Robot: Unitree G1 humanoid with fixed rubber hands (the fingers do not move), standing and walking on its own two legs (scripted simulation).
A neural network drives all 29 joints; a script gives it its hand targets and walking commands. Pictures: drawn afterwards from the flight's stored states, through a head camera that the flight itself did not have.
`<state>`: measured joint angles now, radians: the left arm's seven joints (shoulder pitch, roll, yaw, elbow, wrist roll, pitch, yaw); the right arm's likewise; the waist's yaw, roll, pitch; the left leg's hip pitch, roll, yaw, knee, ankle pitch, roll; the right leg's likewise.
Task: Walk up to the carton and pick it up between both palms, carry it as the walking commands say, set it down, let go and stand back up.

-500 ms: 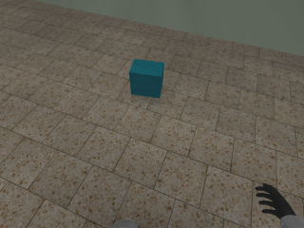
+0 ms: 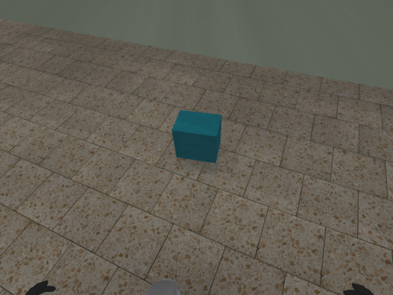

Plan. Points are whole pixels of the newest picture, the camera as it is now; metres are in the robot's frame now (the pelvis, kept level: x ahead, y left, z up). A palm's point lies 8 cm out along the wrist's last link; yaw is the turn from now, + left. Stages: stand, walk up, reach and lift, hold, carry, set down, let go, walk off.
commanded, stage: walk up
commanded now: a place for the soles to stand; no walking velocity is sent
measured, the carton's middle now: (198, 136) +1.11 +0.05 -0.64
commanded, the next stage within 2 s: none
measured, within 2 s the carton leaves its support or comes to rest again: neither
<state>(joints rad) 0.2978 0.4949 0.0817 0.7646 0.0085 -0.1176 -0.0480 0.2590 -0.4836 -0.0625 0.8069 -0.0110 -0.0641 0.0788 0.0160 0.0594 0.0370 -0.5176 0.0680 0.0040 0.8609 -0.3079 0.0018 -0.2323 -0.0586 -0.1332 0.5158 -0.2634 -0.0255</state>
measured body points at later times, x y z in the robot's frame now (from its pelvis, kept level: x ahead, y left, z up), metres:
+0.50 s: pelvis +0.22 +0.02 -0.01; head +0.23 +0.01 +0.44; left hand +0.34 +0.35 -0.09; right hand +0.27 -0.34 -0.09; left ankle +0.19 +0.14 -0.73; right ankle +0.31 -0.11 -0.73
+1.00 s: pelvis +0.39 +0.05 -0.01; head +0.41 +0.07 +0.44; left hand +0.48 +0.38 -0.11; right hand +0.48 -0.30 -0.07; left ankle +0.44 +0.16 -0.73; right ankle +0.40 -0.09 -0.69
